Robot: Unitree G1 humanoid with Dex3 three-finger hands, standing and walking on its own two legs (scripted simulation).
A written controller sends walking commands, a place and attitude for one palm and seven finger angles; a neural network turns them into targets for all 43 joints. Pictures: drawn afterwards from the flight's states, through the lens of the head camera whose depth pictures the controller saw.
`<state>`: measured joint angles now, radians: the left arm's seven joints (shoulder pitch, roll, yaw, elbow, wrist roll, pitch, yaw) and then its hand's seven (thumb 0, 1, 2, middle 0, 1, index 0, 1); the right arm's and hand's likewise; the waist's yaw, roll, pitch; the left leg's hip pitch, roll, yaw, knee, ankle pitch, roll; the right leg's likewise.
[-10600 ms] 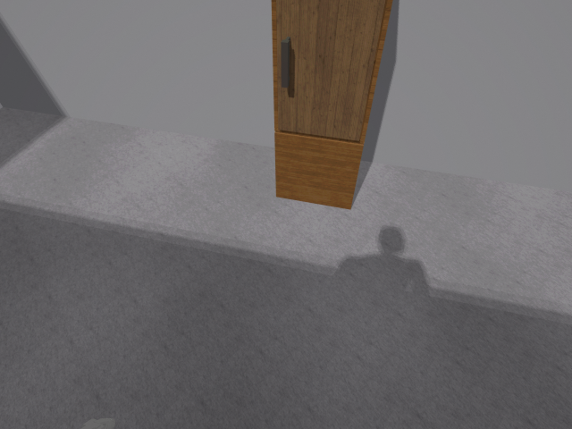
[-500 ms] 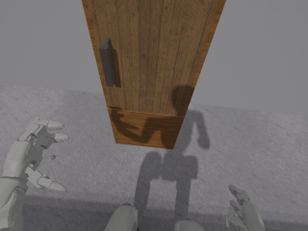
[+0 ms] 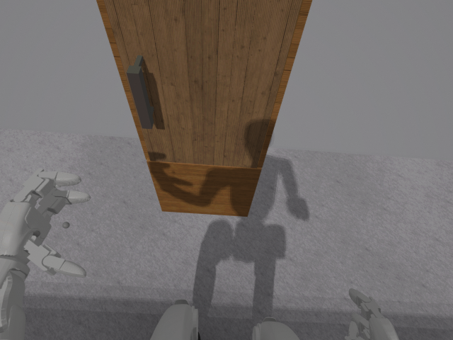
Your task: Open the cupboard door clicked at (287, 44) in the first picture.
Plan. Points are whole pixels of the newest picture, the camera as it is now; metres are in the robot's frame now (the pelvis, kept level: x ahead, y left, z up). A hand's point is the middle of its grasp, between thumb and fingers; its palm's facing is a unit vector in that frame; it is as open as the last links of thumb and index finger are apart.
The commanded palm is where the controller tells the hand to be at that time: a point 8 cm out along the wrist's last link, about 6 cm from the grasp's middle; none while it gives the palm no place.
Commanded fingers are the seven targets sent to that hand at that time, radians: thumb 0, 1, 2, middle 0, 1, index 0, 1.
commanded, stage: raise the hand with hooked fingers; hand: left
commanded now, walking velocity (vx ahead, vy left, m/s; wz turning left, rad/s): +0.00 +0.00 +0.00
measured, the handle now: (143, 93) +0.60 +0.22 +0.04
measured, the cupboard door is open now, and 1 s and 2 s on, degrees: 0 0 0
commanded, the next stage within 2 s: move the hooked fingers beside the handle in 0.14 s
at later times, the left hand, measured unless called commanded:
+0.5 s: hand (77, 206) +0.32 +0.26 +0.05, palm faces +0.00 -1.00 -0.05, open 14.0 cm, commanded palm +0.30 +0.31 +0.05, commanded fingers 0.00 -0.50 0.30 -0.30 -1.20 -0.30 -1.20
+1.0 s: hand (94, 159) +0.41 +0.27 +0.04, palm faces -0.01 -1.00 -0.04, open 14.0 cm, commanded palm +0.40 +0.31 +0.04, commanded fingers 0.00 -0.50 0.30 -0.30 -1.20 -0.30 -1.20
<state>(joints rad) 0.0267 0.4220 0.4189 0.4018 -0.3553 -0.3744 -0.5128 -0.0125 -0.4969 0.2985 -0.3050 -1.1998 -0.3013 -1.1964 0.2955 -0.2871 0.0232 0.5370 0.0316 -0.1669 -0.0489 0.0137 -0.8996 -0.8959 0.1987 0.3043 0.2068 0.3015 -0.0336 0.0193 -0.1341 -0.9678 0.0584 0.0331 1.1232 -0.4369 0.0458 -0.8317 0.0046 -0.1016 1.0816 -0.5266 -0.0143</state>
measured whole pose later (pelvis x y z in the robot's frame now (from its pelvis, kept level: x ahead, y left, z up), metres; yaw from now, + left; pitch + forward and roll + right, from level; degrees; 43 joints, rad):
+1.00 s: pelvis +0.00 +0.00 -0.01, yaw -2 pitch +21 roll -4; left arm -0.52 0.56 0.49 0.92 -0.23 -0.39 -0.51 -0.01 -0.50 0.30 -0.31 -1.20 -0.30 -1.20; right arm 0.33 -0.29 0.03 0.62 0.02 -0.06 -0.05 0.01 -0.90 -0.90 0.20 0.30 0.21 0.30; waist -0.09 0.01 -0.14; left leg -1.09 0.08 0.04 1.18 -0.45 0.04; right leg -0.97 0.02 -0.09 1.14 -0.54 -0.02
